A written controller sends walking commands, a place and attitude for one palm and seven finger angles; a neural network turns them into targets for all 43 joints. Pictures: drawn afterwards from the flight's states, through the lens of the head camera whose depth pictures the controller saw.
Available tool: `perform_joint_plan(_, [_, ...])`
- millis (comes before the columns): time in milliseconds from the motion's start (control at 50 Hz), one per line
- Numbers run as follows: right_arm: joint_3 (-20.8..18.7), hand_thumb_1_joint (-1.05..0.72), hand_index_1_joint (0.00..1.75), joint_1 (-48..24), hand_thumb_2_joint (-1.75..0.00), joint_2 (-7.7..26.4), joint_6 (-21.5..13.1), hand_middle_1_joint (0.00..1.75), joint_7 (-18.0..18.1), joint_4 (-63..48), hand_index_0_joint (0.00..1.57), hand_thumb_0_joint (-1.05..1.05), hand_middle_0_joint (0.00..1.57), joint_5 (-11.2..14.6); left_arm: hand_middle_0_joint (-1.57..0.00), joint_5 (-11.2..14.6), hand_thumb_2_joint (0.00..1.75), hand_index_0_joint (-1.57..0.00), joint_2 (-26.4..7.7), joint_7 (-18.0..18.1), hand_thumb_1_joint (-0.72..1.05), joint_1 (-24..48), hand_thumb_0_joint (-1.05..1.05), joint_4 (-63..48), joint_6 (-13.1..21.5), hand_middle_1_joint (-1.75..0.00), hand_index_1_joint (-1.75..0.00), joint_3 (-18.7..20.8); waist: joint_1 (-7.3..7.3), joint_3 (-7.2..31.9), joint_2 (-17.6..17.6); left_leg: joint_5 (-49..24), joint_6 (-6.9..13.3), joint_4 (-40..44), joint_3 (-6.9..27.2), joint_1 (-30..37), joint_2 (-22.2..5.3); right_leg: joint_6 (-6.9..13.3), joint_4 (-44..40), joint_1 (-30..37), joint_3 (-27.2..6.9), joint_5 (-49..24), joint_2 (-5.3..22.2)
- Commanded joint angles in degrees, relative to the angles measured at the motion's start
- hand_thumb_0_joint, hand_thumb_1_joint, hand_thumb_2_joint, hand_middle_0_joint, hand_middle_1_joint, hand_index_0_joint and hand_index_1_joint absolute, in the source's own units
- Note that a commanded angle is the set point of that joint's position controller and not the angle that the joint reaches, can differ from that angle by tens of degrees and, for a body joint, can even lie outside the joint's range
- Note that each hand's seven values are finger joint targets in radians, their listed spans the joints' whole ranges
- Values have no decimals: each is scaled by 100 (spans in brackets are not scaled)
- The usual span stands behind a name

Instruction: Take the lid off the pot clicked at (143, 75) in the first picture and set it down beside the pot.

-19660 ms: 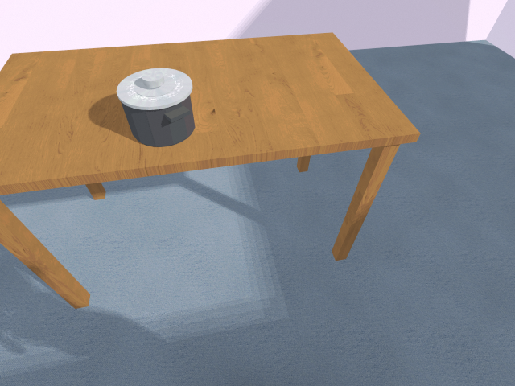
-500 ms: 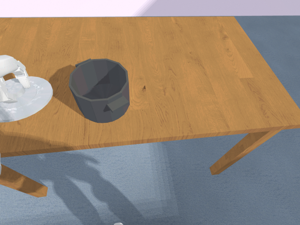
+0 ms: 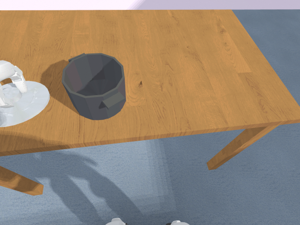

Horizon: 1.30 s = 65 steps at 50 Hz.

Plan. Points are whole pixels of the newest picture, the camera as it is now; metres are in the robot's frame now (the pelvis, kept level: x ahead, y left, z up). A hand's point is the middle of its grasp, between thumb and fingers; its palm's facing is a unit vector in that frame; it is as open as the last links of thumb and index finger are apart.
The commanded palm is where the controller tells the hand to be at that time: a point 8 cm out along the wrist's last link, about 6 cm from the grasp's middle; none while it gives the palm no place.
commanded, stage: lower the lid onto the table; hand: left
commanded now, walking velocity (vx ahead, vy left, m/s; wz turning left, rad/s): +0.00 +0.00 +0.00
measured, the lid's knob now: (10, 95) +0.46 +0.35 +0.05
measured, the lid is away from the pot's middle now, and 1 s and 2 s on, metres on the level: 0.23 0.24 0.24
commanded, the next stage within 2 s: open the fingers wide in 0.74 s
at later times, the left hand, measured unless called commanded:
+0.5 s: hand (4, 97) +0.45 +0.36 +0.05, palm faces -0.53 -0.14 -0.84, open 7.9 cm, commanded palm +0.52 +0.36 +0.10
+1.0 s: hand (4, 100) +0.45 +0.36 +0.04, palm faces -0.46 -0.12 -0.88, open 8.0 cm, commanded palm +0.48 +0.35 +0.09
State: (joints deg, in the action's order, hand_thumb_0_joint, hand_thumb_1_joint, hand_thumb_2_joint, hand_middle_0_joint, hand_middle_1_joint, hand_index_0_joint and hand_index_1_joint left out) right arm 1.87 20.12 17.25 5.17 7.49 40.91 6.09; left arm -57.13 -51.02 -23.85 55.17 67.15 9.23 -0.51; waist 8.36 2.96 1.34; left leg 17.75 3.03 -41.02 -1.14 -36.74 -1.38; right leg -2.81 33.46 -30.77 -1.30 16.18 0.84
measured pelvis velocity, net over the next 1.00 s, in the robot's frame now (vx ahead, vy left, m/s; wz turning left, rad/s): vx -0.01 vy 0.02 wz -0.03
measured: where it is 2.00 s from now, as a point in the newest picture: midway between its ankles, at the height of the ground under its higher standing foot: outside the picture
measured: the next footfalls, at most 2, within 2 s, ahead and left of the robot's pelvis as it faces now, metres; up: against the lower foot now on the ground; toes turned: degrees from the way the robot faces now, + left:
none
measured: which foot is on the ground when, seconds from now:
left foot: down 0.00-1.00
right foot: down 0.00-1.00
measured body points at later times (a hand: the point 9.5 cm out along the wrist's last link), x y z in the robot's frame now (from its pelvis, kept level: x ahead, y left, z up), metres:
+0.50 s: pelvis +0.00 +0.01 -0.01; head +0.11 +0.04 +0.42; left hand +0.48 +0.36 +0.10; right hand -0.01 -0.28 -0.12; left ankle +0.02 +0.08 -0.72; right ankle +0.00 -0.17 -0.72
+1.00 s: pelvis -0.01 +0.02 -0.03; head +0.10 +0.05 +0.41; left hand +0.47 +0.37 +0.09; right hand -0.01 -0.26 -0.13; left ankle +0.02 +0.08 -0.72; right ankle +0.00 -0.17 -0.72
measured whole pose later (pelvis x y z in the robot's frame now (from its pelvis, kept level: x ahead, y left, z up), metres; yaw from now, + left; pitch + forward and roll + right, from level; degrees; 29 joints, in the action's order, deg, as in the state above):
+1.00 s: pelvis -0.01 +0.02 -0.03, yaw -1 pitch +19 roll -5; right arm 2.3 19.9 15.7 10.5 5.4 37.5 5.4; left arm -59.0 -52.4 -20.1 55.5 64.7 11.7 3.6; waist 8.5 4.8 1.7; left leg 21.2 4.6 -51.9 -1.5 -49.6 -1.7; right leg -1.7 43.6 -43.3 -1.9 19.5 0.3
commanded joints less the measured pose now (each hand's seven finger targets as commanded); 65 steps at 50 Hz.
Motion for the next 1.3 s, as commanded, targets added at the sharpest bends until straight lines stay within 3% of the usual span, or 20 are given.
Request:
perform_joint_plan(0, [-345, -90, 30, 692, -90, 1173, -76, 30, 128, -278, 20, 0, 20, -26, -88, 129, 96, -84, -2308, 289, 63, 2856, 0, -1198, 11, -106, -103, 566, 15, 2420, 896, -1793, 172, 284, 114, 2409, 110, 422, -207, -129, 505, -1051, -468])
perform_joint_plan(60, [-345, -90, 30, 721, -90, 1154, -75, 30, 151, -271, 20, 0, 20, -31, -88, 105, 96, -84, -2287, 311, 63, 2874, 0, -1295, 61, -106, -103, 542, 15, 2545, 1167, -2144, 148, 201, 119, 2540, 91, 430, -122, -232, 520, -1169, -476])
perform_joint_plan(180, [-307, -90, 30, 765, -90, 1179, -60, 30, 182, -294, 20, 0, 20, -16, -88, 78, 96, -84, -2460, 327, 63, 2754, 0, -1106, 97, -106, -103, 616, 51, 2461, 942, -1906, 166, 86, 90, 2184, 120, 415, -10, -291, 511, -1094, -495])
perform_joint_plan(240, [-311, -90, 30, 838, -90, 1174, -40, 30, 180, -263, 20, 0, 20, -57, -88, 27, 96, -84, -2655, 362, 63, 2827, 0, -1326, 164, -106, -103, 762, 0, 2788, 1350, -2443, 135, -35, 146, 2470, 87, 429, 65, -357, 516, -1227, -504])
perform_joint_plan(320, [-312, -90, 30, 832, -90, 1154, -48, 30, 171, -249, 20, 0, 20, -30, -88, 82, 96, -84, -2204, 307, 63, 2763, 0, -1172, 177, -106, -103, 454, 72, 2558, 1398, -2523, 109, -50, 171, 2469, 32, 431, 115, -729, 570, -1080, -514])
perform_joint_plan(420, [-316, -90, 30, 882, -90, 1163, 26, 30, 144, -240, 20, 0, 20, -42, -88, 43, 96, -84, -2120, 292, 63, 2731, 0, -1006, 172, -106, -103, 423, 104, 2608, 1269, -2639, 106, -194, 207, 2409, 5, 424, 224, -941, 576, -1063, -541])
perform_joint_plan(560, [-293, -90, 30, 909, -90, 1165, 136, 30, 83, -293, 20, 0, 20, -46, -88, -20, 96, -84, -1871, 244, 63, 2744, 0, -671, 127, -106, -103, 192, 200, 2368, 1083, -2008, 87, -314, 252, 2044, 5, 422, 363, -1361, 588, -582, -587])
perform_joint_plan(600, [-256, -90, 30, 899, -90, 1154, 124, 30, 92, -376, 20, 0, 20, -16, -88, -16, 96, -84, -1943, 250, 63, 2621, 0, -434, 119, -106, -103, 234, 226, 2301, 764, -1603, 123, -337, 220, 1726, 46, 412, 400, -1279, 572, -495, -587])
perform_joint_plan(620, [-225, -90, 30, 844, -90, 1160, 121, 30, 102, -405, 20, 0, 20, -10, -88, 12, 96, -84, -1958, 230, 63, 2692, 0, -608, 153, -106, -103, 223, 187, 2374, 955, -1693, 120, -324, 217, 1737, 28, 428, 444, -1270, 568, -537, -573])
perform_joint_plan(700, [-175, -90, 30, 841, -90, 1149, 116, 30, 113, -486, 20, 0, 20, 32, -88, -17, 96, -84, -1934, 202, 63, 2579, 0, -243, 107, -106, -103, 95, 270, 2215, 671, -1167, 133, -407, 172, 1287, 78, 408, 540, -1301, 547, -336, -602])
perform_joint_plan(740, [-201, -90, 30, 870, -90, 1156, 137, 30, 107, -452, 20, 0, 20, 8, -88, -59, 96, -84, -1841, 202, 63, 2758, 0, -486, 118, -106, -103, 23, 256, 2392, 1084, -1394, 87, -442, 240, 1621, 27, 425, 602, -1578, 560, -282, -612])
perform_joint_plan(800, [-169, -90, 30, 891, -90, 1153, 148, 30, 111, -506, 20, 0, 20, 22, -88, -80, 96, -84, -2031, 202, 63, 2774, 0, -397, 85, -106, -103, 126, 253, 2404, 872, -1216, 102, -491, 247, 1384, 46, 416, 648, -1481, 542, -279, -612])
perform_joint_plan(820, [-284, -90, 30, 841, -90, 1032, 182, 30, -55, -804, 20, 0, 20, 11, -88, -10, 96, -84, -2052, 224, 63, 1375, 0, -553, 88, -106, -103, 796, -392, 2783, 1218, -2343, -15, -458, 332, 1852, 122, 527, 732, -1235, 676, -607, -602])
perform_joint_plan(860, [-400, -90, 30, 729, -90, 1052, 449, 30, -97, -715, 20, 0, 20, -184, -85, -179, 92, -81, -1952, 364, 61, 1552, 0, -1278, 297, -106, -103, 856, -129, 2861, 951, -2670, -54, -567, 377, 1969, 12, 476, 649, -1503, 610, -561, -634])
perform_joint_plan(900, [-421, -90, 30, 706, -90, 1069, 516, 30, -126, -613, 20, 0, 20, -157, -82, -159, 88, -78, -1793, 479, 59, 2115, 0, -1177, 181, -106, -103, 643, 51, 2412, 835, -1699, 34, -421, 378, 1749, 0, 446, 501, -1661, 577, -176, -605])
perform_joint_plan(1040, [-372, -90, 30, 702, -90, 1068, 510, 30, -164, -664, 20, 0, 20, -120, -71, -281, 79, -68, -2016, 714, 49, 2136, 0, -1061, 29, -104, -102, 721, -68, 2541, 967, -1562, 7, -293, 420, 1830, 60, 492, 517, -1502, 541, -148, -579])
perform_joint_plan(1120, [-386, -90, 30, 663, -90, 1064, 485, 30, -187, -682, 20, 0, 20, -126, -66, -250, 77, -63, -1621, 755, 43, 2189, 0, -1082, -28, -103, -101, 474, -33, 2398, 920, -1517, 4, -227, 474, 1906, 36, 500, 474, -1611, 557, -101, -561])
perform_joint_plan(1160, [-430, -90, 30, 680, -90, 1043, 496, 30, -200, -704, 20, 0, 20, -145, -63, -257, 76, -61, -1780, 797, 39, 2134, 0, -1241, -37, -102, -100, 647, -86, 2670, 1066, -1731, -17, -254, 485, 2172, 44, 500, 462, -1531, 536, -160, -569])
perform_joint_plan(1200, [-425, -90, 30, 636, -90, 1047, 511, 30, -207, -715, 20, 0, 20, -140, -61, -199, 75, -58, -1618, 813, 36, 2026, 0, -1091, -88, -100, -99, 550, -28, 2471, 787, -1592, 3, -240, 436, 1958, 64, 476, 434, -1462, 528, -191, -569])
perform_joint_plan(1280, [-421, -90, 30, 635, -90, 1040, 492, 30, -218, -719, 20, 0, 20, -138, -56, -187, 72, -54, -1602, 843, 29, 1955, 0, -1100, -91, -98, -97, 548, -58, 2429, 942, -1713, -20, -203, 456, 2067, 76, 495, 420, -1473, 544, -186, -575])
